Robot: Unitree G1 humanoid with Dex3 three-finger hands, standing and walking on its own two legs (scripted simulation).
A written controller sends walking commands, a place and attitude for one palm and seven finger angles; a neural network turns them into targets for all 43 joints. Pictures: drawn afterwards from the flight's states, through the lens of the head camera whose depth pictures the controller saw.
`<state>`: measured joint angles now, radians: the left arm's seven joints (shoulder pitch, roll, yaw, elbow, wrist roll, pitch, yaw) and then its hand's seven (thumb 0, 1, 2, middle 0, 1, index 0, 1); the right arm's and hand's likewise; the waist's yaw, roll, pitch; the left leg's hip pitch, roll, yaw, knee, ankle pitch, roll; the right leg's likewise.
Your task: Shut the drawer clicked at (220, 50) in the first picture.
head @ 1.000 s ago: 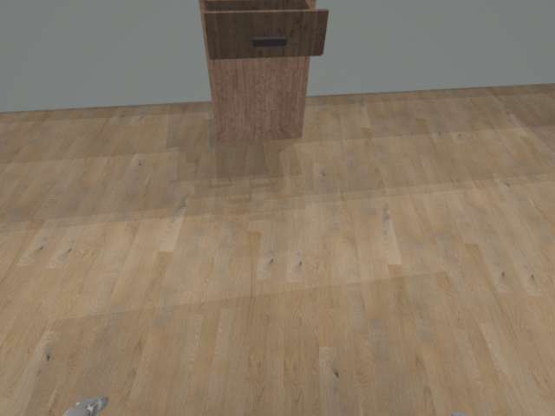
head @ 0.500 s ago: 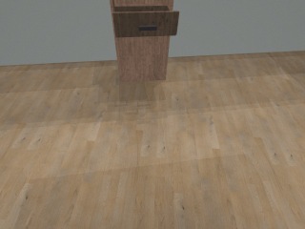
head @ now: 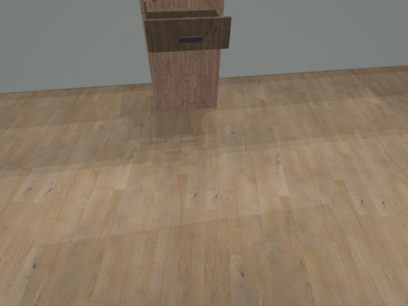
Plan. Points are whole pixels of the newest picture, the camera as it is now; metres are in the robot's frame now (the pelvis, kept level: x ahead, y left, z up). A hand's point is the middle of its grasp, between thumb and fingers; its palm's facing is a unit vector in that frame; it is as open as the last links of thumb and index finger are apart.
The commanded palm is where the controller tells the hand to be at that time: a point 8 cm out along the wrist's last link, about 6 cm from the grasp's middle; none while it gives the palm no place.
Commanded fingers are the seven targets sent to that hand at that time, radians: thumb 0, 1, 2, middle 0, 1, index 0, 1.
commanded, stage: look at it before walking up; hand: left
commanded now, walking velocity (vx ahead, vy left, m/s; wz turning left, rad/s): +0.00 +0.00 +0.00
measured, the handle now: (189, 37) +1.37 +0.14 -0.06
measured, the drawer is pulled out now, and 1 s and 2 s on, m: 0.29 0.29 0.29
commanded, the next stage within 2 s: walk to a spot facing it in 0.54 s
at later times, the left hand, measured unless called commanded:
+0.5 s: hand out of the picture +0.07 +0.25 -0.16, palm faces -0.03 -0.94 -0.34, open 7.4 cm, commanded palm none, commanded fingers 0.00 0.90 0.90 -0.20 -0.30 -0.20 -0.30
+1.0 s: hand out of the picture +0.07 +0.18 -0.19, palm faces -0.10 -0.98 -0.19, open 7.4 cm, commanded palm none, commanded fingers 0.00 0.90 0.90 -0.20 -0.30 -0.20 -0.30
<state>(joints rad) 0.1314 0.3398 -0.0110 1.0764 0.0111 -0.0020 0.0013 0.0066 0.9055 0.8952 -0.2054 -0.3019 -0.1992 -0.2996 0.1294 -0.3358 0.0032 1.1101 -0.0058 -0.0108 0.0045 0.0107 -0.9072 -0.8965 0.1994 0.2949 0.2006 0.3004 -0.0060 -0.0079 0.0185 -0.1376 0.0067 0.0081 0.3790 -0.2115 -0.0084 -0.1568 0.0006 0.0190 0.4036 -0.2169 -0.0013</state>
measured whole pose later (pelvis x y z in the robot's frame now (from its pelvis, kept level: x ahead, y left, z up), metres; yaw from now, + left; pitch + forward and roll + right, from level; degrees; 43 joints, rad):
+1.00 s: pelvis +0.07 -0.01 -0.02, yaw -7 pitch -1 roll +1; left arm 0.34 0.20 0.02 1.09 0.02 0.01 -0.02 0.01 0.91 0.90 -0.20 -0.30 -0.20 -0.30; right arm 0.33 -0.20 -0.02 1.10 -0.02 -0.04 0.00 0.01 -0.91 -0.90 0.20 0.29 0.20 0.30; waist 0.00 -0.02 0.01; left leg -0.08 0.05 0.12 0.52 -0.42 -0.02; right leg -0.31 -0.01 -0.03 0.74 -0.46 -0.03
